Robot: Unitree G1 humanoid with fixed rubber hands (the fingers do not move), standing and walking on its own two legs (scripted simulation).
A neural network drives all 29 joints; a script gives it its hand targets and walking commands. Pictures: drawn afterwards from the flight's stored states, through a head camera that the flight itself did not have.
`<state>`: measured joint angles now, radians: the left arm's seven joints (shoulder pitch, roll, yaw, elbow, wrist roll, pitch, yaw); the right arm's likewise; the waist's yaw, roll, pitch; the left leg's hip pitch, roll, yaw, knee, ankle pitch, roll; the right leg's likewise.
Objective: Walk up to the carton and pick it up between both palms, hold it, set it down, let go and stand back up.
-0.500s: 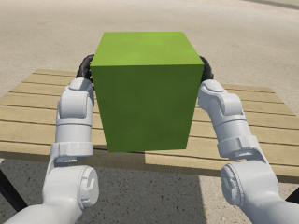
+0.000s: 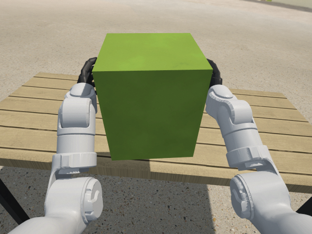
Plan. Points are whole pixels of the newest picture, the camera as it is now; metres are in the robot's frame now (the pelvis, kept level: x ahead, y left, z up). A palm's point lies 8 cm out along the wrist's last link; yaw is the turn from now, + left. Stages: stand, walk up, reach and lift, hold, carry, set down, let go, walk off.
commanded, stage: hold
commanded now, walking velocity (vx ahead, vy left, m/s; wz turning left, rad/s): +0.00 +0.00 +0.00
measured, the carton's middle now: (151, 96) +0.37 +0.00 +0.22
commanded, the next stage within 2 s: set down in 1.18 s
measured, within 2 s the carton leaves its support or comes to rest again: neither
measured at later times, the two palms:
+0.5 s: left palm (86, 87) +0.36 +0.16 +0.25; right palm (213, 87) +0.36 -0.15 +0.25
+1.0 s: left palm (87, 87) +0.36 +0.15 +0.25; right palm (215, 90) +0.35 -0.15 +0.25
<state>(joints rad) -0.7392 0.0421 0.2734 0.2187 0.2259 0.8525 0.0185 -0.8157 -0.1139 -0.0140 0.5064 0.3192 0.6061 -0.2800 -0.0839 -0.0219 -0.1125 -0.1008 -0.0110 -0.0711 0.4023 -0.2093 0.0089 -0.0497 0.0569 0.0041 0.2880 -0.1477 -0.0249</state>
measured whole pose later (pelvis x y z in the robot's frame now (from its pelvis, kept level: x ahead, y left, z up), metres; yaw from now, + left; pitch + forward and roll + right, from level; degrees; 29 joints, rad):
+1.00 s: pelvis +0.00 +0.00 +0.00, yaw +0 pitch -6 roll -1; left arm -0.76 0.03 0.28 0.24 0.23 0.84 0.02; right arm -0.82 -0.13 -0.02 0.52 0.32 0.60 -0.27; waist -0.08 -0.02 -0.11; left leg -0.09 -0.01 -0.06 0.40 -0.20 0.01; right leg -0.05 0.06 0.01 0.29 -0.14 -0.02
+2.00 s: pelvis +0.02 +0.00 +0.00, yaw +1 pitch -6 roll -1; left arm -0.70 -0.01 0.26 0.35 0.26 0.56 0.07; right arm -0.72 -0.07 -0.09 0.68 0.16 0.18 -0.15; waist -0.07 -0.06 0.01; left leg -0.05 -0.02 -0.07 0.37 -0.22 0.01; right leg 0.00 0.04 -0.02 0.27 -0.17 -0.03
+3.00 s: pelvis +0.02 -0.02 +0.00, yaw +0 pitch +1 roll +0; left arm -0.79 -0.04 0.38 0.78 0.27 0.25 0.09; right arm -0.78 0.01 -0.42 0.96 -0.18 -0.03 -0.05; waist 0.00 -0.03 -0.05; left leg -0.16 0.01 -0.03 0.33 -0.19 -0.01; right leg -0.14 0.05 -0.03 0.28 -0.16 -0.05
